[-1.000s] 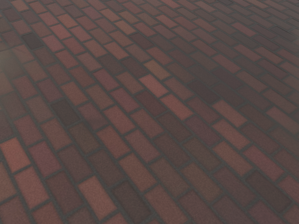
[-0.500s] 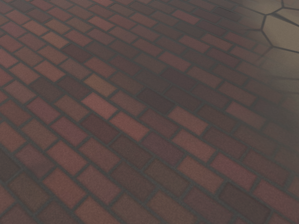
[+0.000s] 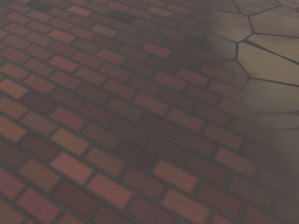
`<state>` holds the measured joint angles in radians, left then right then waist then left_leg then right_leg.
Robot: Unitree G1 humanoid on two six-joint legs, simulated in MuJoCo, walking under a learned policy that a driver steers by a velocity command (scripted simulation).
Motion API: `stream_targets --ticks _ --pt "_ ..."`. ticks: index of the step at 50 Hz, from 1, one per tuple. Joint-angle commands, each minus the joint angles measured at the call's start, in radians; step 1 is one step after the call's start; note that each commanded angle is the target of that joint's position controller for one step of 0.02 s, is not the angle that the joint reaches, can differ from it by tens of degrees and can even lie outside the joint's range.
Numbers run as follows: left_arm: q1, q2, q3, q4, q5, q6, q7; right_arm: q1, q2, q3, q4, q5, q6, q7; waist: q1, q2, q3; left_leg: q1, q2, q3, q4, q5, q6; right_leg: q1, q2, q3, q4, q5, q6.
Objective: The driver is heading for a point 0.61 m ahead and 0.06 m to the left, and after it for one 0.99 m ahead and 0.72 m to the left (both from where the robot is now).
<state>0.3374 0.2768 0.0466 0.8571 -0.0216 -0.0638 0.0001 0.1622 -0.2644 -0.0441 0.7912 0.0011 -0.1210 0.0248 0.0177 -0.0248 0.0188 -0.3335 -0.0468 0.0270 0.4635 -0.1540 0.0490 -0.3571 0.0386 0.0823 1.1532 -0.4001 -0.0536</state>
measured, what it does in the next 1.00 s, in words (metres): walks ahead, turning left: right foot, then left foot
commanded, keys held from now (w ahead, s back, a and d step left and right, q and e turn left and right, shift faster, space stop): w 0.42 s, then w+q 0.32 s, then q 0.26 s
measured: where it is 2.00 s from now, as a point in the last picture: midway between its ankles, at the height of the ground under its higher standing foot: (161, 199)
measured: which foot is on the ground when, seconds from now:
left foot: down 0.00-0.40, up 0.42-0.90, down 0.92-1.00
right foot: up 0.00-0.38, down 0.40-0.92, up 0.94-1.00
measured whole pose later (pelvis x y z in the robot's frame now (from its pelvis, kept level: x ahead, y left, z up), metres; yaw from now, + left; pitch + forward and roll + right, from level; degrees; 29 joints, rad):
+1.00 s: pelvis +0.52 +0.00 -0.02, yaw +16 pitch +2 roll -1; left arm 0.22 0.29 0.05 0.84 0.00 -0.05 0.02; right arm 0.11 -0.29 -0.06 0.68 0.00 -0.04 0.04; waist 0.02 0.01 0.07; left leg -0.51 -0.05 0.02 0.59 -0.12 0.09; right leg -0.30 0.00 -0.03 1.17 -0.57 0.04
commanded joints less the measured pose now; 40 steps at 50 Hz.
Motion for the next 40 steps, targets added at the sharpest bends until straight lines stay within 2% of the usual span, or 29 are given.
stream_targets --ticks 1,3,6,9,12,14,17,18,19,20,21,22,23,24,25,26,27,28,30,34,37,38,40 --pt "-0.059 0.105 0.03 -0.098 0.012 -0.021 -0.001 0.066 -0.094 -0.017 -0.024 -0.012 0.001 0.001 -0.028 0.093 -0.012 0.245 0.278 -0.352 -0.271 0.045 0.173 -0.301 -0.137 0.016 -0.018 0.094 0.013" --pt "-0.042 0.068 0.023 -0.094 0.013 -0.012 -0.001 0.077 -0.108 -0.02 -0.01 -0.003 -0.002 0.002 -0.013 0.114 -0.018 0.204 0.258 -0.277 -0.301 0.153 0.185 -0.278 -0.148 -0.011 -0.084 0.119 0.031" --pt "-0.14 0.05 0.012 -0.133 0.022 -0.012 0.001 0.104 -0.15 -0.032 0.01 0.003 0.003 -0.009 -0.031 0.093 -0.003 0.197 0.248 -0.198 -0.331 0.254 0.189 -0.309 -0.158 -0.034 -0.265 0.251 0.06" --pt "-0.244 0.03 0.002 -0.159 0.019 -0.021 -0.008 0.144 -0.162 -0.034 0.031 0.012 0.014 -0.018 -0.064 0.091 0.009 0.186 0.206 -0.118 -0.337 0.253 0.153 -0.244 -0.13 -0.063 -0.476 0.43 0.062" --pt "-0.335 0.035 0.0 -0.189 0.009 -0.026 -0.019 0.211 -0.172 -0.035 0.064 0.02 0.023 -0.021 -0.098 0.092 0.027 0.236 0.232 -0.121 -0.325 0.214 0.148 -0.221 -0.105 -0.071 -0.575 0.495 0.056" --pt "-0.376 0.047 0.002 -0.211 0.005 -0.031 -0.029 0.232 -0.174 -0.037 0.081 0.022 0.034 -0.023 -0.097 0.095 0.04 0.311 0.268 -0.136 -0.295 0.232 0.139 -0.245 -0.1 -0.06 -0.617 0.454 0.036" --pt "-0.351 0.082 0.014 -0.215 0.006 -0.038 -0.04 0.225 -0.195 -0.045 0.091 0.022 0.052 -0.03 -0.055 0.11 0.016 0.392 0.301 -0.143 -0.208 0.372 0.112 -0.177 -0.079 -0.071 -0.66 0.346 -0.003" --pt "-0.275 0.104 0.027 -0.196 0.009 -0.039 -0.038 0.206 -0.203 -0.046 0.088 0.022 0.057 -0.032 -0.006 0.114 -0.03 0.388 0.281 -0.12 -0.116 0.522 0.096 -0.059 -0.052 -0.098 -0.685 0.336 -0.024" --pt "-0.129 0.15 0.051 -0.15 0.012 -0.038 -0.031 0.203 -0.185 -0.038 0.083 0.017 0.062 -0.034 0.061 0.096 -0.125 0.333 0.231 -0.082 0.056 0.591 0.07 0.155 -0.045 -0.107 -0.691 0.357 -0.055" --pt "0.057 0.223 0.071 -0.116 0.023 -0.035 -0.02 0.206 -0.143 -0.018 0.054 -0.006 0.059 -0.036 0.124 -0.006 -0.279 0.132 0.171 -0.038 0.359 0.343 0.035 0.463 -0.219 0.083 -0.645 0.408 -0.123" --pt "0.103 0.294 0.085 -0.093 0.023 -0.027 -0.024 0.341 -0.015 0.02 0.044 -0.002 0.036 -0.026 0.054 -0.276 -0.398 -0.268 -0.01 -0.033 0.696 -0.346 -0.026 0.779 -0.433 0.544 -0.741 0.235 -0.29" --pt "0.106 0.188 0.061 -0.098 0.012 -0.023 -0.024 0.292 -0.122 -0.003 0.064 0.024 0.018 -0.02 0.1 -0.175 -0.37 -0.391 0.03 -0.158 0.817 -0.44 -0.017 0.752 -0.43 0.617 -0.818 0.083 -0.276" --pt "0.031 0.151 0.047 -0.108 0.013 -0.025 -0.019 0.195 -0.172 -0.019 0.034 0.048 0.008 -0.016 0.094 -0.119 -0.209 -0.447 0.076 -0.15 0.83 -0.354 -0.005 0.614 -0.399 0.457 -0.842 0.11 -0.226" --pt "-0.041 0.129 0.039 -0.117 0.02 -0.027 -0.018 0.144 -0.165 -0.019 0.026 0.045 0.008 -0.02 0.062 -0.048 -0.134 -0.41 0.125 -0.127 0.784 -0.259 -0.008 0.473 -0.357 0.336 -0.871 0.192 -0.194" --pt "-0.091 0.1 0.031 -0.118 0.025 -0.031 -0.021 0.12 -0.154 -0.023 0.024 0.03 0.015 -0.024 0.035 -0.033 -0.074 -0.378 0.152 -0.121 0.728 -0.201 -0.016 0.362 -0.323 0.254 -0.907 0.259 -0.178" --pt "-0.119 0.08 0.026 -0.116 0.034 -0.038 -0.022 0.142 -0.141 -0.027 0.03 0.027 0.029 -0.025 0.001 -0.055 -0.058 -0.317 0.176 -0.132 0.7 -0.157 -0.02 0.289 -0.297 0.187 -0.943 0.298 -0.162" --pt "-0.129 0.077 0.027 -0.109 0.035 -0.046 -0.025 0.165 -0.117 -0.024 0.037 0.028 0.044 -0.026 -0.015 -0.067 -0.051 -0.278 0.182 -0.132 0.684 -0.133 -0.025 0.242 -0.287 0.145 -0.976 0.319 -0.161" --pt "-0.13 0.08 0.03 -0.099 0.033 -0.054 -0.025 0.175 -0.096 -0.022 0.039 0.028 0.056 -0.027 -0.025 -0.061 -0.041 -0.269 0.185 -0.132 0.671 -0.118 -0.032 0.212 -0.286 0.104 -0.999 0.354 -0.166" --pt "-0.124 0.101 0.038 -0.077 0.037 -0.063 -0.02 0.144 -0.085 -0.023 0.021 0.025 0.07 -0.03 -0.031 -0.041 -0.011 -0.313 0.186 -0.147 0.626 -0.049 -0.046 0.193 -0.287 0.031 -1.03 0.413 -0.167" --pt "-0.111 0.119 0.042 -0.05 0.038 -0.059 -0.003 0.06 -0.076 -0.024 -0.011 0.02 0.065 -0.019 -0.013 -0.025 0.015 -0.353 0.17 -0.138 0.422 0.169 -0.053 0.227 -0.257 -0.11 -1.046 0.483 -0.135" --pt "-0.077 0.139 0.044 -0.031 0.032 -0.052 0.006 -0.048 -0.052 -0.012 -0.051 0.016 0.061 -0.002 0.031 -0.009 0.045 -0.331 0.159 -0.071 0.273 0.26 -0.043 0.26 -0.256 -0.18 -1.055 0.489 -0.115" --pt "-0.069 0.144 0.045 -0.023 0.03 -0.044 0.01 -0.085 -0.046 -0.009 -0.071 0.013 0.06 0.005 0.041 -0.001 0.066 -0.337 0.153 -0.055 0.228 0.263 -0.038 0.283 -0.26 -0.202 -1.032 0.56 -0.11" --pt "-0.048 0.155 0.047 -0.01 0.023 -0.021 0.019 -0.13 -0.044 -0.008 -0.108 0.006 0.059 0.02 0.051 -0.006 0.068 -0.335 0.129 -0.008 0.169 0.231 -0.029 0.346 -0.273 -0.236 -0.956 0.738 -0.096"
